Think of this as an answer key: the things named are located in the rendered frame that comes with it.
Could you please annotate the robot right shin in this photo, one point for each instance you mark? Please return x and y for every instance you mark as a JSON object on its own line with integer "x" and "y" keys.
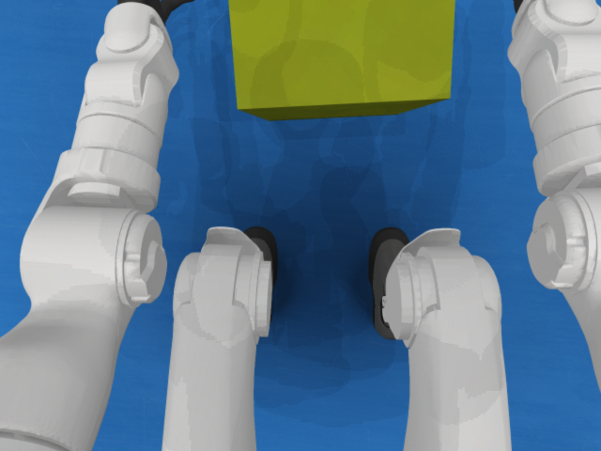
{"x": 448, "y": 237}

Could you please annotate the robot right upper arm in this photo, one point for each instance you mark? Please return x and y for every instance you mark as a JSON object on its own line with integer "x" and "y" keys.
{"x": 564, "y": 251}

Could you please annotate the robot left upper arm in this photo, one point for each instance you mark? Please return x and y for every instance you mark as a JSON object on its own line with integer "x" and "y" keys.
{"x": 85, "y": 270}

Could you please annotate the carton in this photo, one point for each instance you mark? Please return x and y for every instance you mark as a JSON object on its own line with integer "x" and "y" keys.
{"x": 304, "y": 59}

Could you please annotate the robot right forearm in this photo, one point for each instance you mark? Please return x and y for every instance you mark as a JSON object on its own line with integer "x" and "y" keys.
{"x": 556, "y": 49}

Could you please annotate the robot left shin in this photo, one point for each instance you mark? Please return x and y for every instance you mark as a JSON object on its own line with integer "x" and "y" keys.
{"x": 186, "y": 272}

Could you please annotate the robot left hand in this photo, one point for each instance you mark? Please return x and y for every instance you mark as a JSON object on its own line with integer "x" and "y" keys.
{"x": 163, "y": 8}

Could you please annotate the robot left forearm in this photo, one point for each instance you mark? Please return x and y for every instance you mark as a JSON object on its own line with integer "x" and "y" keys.
{"x": 115, "y": 151}

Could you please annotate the robot shin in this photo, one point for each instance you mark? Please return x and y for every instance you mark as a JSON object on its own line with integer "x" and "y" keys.
{"x": 448, "y": 237}
{"x": 186, "y": 272}

